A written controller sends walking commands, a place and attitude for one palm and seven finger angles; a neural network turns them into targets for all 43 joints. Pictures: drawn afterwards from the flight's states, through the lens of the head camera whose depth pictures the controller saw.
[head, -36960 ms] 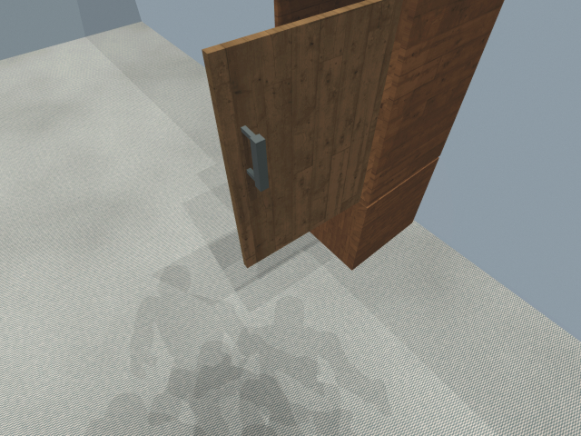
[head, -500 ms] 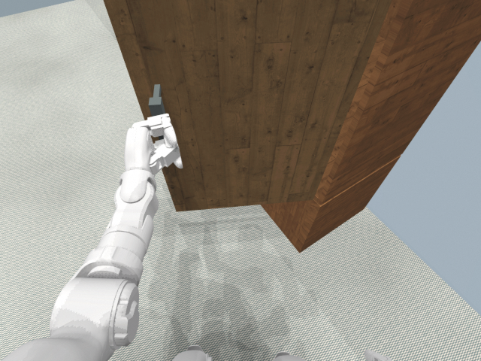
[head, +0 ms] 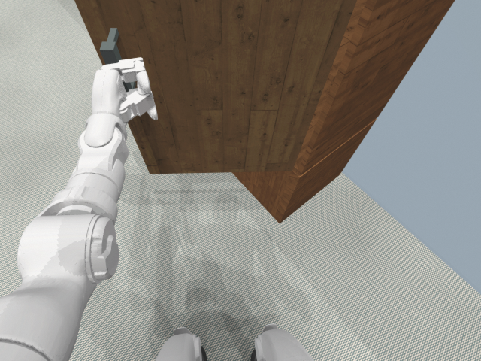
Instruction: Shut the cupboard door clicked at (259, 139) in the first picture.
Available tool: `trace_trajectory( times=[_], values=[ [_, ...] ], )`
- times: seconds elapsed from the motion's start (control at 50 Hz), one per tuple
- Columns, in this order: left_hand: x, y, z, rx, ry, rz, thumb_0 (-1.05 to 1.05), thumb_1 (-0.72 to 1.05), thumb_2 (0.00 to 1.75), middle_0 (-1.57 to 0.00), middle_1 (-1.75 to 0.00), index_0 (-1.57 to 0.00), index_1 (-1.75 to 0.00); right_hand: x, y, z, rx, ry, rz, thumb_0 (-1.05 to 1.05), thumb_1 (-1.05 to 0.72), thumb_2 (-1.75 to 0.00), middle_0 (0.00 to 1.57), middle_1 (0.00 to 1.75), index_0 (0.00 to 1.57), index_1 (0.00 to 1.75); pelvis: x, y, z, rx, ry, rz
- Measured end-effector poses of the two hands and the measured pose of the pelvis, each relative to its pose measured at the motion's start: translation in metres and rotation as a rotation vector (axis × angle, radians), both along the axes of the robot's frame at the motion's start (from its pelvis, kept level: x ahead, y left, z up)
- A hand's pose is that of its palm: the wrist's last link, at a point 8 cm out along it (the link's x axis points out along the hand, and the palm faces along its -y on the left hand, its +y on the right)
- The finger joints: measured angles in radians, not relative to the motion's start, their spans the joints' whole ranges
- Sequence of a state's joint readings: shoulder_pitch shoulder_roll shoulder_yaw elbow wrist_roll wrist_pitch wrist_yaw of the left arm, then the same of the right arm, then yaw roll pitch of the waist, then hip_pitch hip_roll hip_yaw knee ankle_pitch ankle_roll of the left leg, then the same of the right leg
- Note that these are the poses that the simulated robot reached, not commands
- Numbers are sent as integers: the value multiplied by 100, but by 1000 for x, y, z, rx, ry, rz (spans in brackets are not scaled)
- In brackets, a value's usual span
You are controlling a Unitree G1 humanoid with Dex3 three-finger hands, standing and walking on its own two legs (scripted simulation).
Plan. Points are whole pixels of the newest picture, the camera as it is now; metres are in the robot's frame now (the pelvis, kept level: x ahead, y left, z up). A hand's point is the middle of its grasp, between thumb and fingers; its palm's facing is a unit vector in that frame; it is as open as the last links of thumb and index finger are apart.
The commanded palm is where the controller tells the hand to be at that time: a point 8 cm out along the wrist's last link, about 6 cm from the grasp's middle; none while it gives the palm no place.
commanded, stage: push the door shut along its arc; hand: left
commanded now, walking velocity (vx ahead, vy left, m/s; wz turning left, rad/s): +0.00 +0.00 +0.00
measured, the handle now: (121, 69) +0.59 +0.15 +0.11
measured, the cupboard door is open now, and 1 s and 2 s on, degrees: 53 44 40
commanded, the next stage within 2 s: pull the fist back off the door in 0.98 s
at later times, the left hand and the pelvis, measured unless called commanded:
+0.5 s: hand (170, 69) +0.59 +0.06 +0.11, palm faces -0.20 -0.98 +0.01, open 3.1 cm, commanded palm +0.59 +0.11 +0.11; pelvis +0.01 +0.00 -0.01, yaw -1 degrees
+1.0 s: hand (176, 53) +0.62 +0.05 +0.12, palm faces -0.30 -0.95 -0.01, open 3.2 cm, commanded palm +0.63 +0.07 +0.11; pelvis +0.02 +0.00 -0.02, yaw -1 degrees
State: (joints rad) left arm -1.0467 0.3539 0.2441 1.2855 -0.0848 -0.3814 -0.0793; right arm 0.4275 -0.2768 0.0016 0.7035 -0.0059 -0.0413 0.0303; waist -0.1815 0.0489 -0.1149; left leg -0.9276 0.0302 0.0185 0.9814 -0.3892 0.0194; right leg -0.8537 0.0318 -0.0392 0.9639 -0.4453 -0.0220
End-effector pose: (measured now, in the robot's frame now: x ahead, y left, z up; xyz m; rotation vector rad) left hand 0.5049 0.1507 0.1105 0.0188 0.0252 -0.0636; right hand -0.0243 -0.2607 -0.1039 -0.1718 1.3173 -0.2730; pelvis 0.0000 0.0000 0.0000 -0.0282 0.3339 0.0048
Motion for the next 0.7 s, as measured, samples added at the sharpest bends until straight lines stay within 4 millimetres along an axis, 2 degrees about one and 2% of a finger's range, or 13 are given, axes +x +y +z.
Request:
trace_trajectory(
  times=[0.18, 0.42, 0.7],
  values=[
    [30, -6, -1, -1, 18, -51, 2, 90, 90, -130, -150, -130, -150, -17, 2, -1, -10, 63, -18, 0, -91, -90, 20, 30, 20, 30, 1, 0, -7, -10, 53, 2],
    [63, -27, -1, -14, 31, -119, 2, 90, 90, -130, -150, -130, -150, -19, 9, -2, -5, 98, -51, 0, -91, -90, 20, 30, 20, 30, 10, 1, -12, -15, 100, -10],
    [91, -34, 6, -20, 33, -185, 2, 90, 90, -130, -150, -130, -150, -28, 13, 1, -11, 151, -87, 0, -91, -90, 20, 30, 20, 30, 18, 1, -15, -21, 131, -18]
  ],
)
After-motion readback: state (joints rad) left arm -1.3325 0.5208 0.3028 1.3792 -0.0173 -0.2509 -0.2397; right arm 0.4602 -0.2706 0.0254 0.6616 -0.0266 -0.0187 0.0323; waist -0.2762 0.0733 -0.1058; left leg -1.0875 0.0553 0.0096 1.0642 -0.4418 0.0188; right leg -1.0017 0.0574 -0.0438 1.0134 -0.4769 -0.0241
